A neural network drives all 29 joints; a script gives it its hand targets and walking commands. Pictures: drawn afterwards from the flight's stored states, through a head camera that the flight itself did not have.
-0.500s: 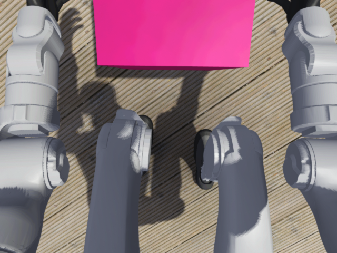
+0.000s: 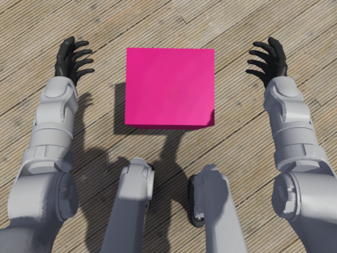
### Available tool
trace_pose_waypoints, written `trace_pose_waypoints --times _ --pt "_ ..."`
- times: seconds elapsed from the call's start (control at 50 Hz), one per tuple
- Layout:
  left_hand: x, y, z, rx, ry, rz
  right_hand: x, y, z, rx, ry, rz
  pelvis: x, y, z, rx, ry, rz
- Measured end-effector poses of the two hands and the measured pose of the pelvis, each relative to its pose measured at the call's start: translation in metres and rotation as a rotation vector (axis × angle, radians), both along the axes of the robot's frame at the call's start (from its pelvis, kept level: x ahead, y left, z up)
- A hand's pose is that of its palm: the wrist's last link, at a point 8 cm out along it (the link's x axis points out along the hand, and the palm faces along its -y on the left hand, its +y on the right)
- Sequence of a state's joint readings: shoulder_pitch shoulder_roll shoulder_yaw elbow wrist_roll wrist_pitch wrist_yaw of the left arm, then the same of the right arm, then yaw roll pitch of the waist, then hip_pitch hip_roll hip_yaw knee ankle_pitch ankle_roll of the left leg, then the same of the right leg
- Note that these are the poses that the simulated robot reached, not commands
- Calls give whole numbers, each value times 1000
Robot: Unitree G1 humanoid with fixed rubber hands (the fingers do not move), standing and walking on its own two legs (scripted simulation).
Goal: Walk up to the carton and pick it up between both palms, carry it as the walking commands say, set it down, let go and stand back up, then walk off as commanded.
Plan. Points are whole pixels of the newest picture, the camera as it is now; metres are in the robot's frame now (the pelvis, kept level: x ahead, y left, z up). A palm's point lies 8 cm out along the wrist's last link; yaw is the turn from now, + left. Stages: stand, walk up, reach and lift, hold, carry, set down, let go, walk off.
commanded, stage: set down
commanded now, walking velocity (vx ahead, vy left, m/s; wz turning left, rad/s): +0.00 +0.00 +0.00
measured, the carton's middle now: (169, 96) +0.49 +0.03 -0.38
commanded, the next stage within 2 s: let go in 0.44 s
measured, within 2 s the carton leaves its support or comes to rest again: neither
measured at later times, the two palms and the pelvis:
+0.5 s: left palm (17, 44) +0.47 +0.26 +0.03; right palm (324, 45) +0.50 -0.19 +0.03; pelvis +0.04 +0.00 +0.13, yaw +0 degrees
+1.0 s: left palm out of the picture +0.33 +0.24 +0.11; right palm out of the picture +0.35 -0.22 +0.11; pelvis +0.08 +0.00 +0.21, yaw +1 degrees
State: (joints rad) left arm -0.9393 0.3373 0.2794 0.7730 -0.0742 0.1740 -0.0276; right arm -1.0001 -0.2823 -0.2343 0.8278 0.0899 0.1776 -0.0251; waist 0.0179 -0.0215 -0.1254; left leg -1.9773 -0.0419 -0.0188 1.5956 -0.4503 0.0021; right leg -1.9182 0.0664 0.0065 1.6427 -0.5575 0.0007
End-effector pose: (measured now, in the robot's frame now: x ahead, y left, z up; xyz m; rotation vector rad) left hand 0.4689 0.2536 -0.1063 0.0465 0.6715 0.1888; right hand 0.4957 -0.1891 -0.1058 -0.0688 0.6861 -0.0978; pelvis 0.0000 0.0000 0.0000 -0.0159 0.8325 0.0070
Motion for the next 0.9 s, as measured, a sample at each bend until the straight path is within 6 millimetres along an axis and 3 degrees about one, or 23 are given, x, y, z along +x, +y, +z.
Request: trace_pose_waypoints --times 0.28,0.4,0.5,0.58,0.66,0.72,0.82,0.9 --pt "2 1 81 -19 -1 2 -2 -17 81 -8 -11 13 22 0 81 9 -11 -3" --pt "4 4 120 -28 -4 15 3 -10 118 11 -6 25 33 1 117 10 -33 -4" --pt "4 6 138 -7 8 22 6 -4 135 8 -2 28 41 2 135 8 -42 0" --pt "-2 3 138 -1 29 16 1 -2 137 -20 13 43 44 3 143 7 -53 4" --pt "-19 -1 137 41 64 -29 -16 -4 137 -51 35 54 48 4 152 6 -69 6" --pt "-42 -3 142 61 98 -71 -44 -11 141 -85 79 57 55 5 161 6 -91 6" --pt "-85 0 163 79 154 -90 -92 -21 159 -87 128 54 66 6 178 9 -165 2" --pt "-113 -1 186 71 173 -86 -119 -27 181 -72 132 44 73 5 191 9 -241 5"
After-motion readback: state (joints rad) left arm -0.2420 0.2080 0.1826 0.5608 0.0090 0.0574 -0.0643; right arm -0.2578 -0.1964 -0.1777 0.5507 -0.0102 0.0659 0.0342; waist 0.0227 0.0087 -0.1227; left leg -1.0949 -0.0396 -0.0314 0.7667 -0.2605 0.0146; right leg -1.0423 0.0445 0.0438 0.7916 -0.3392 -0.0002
